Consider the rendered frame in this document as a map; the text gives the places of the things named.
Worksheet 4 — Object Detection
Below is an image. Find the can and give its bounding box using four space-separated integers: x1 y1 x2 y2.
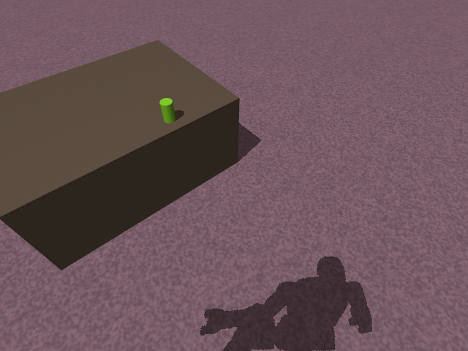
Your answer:
159 98 176 124

